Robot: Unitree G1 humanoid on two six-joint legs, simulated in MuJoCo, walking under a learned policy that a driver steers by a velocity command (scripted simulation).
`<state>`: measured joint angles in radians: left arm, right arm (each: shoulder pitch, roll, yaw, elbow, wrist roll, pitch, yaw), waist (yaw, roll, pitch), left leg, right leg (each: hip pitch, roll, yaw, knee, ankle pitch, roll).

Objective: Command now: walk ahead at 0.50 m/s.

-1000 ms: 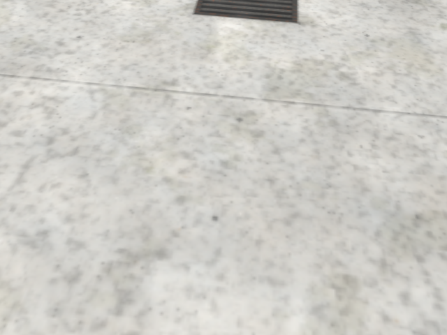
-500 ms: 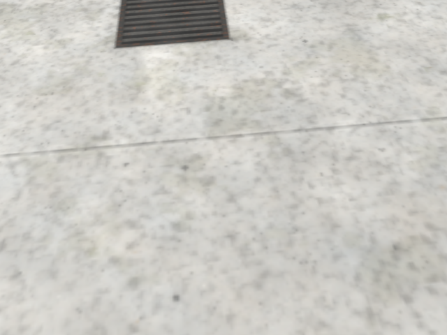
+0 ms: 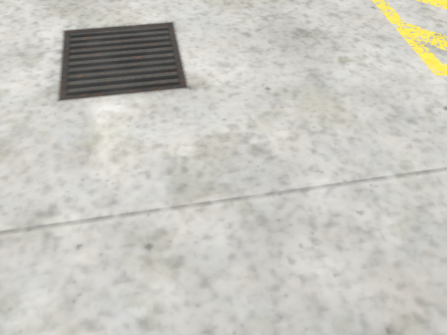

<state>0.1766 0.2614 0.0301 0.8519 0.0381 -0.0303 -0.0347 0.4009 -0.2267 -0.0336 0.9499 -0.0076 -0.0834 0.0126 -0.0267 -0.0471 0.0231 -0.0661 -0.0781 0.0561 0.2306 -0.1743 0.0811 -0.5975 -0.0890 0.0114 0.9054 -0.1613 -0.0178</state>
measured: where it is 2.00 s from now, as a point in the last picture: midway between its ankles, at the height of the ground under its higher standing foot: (182, 270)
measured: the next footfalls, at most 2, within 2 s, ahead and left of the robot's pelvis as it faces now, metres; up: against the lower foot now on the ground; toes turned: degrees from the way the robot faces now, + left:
right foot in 0.22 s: +0.28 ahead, -0.12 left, +0.00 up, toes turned +2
left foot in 0.74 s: +0.49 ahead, +0.15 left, +0.00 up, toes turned +26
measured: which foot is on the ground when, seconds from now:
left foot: down 0.00-0.22, up 0.24-0.72, down 0.74-1.00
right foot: up 0.00-0.20, down 0.22-0.74, up 0.76-1.00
